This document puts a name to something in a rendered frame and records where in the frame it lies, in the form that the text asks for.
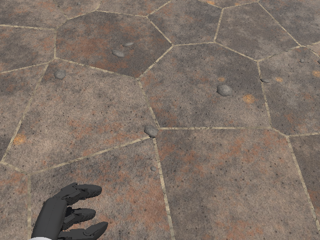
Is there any robot left hand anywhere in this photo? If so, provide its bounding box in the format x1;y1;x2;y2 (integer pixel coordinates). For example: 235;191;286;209
31;182;108;240

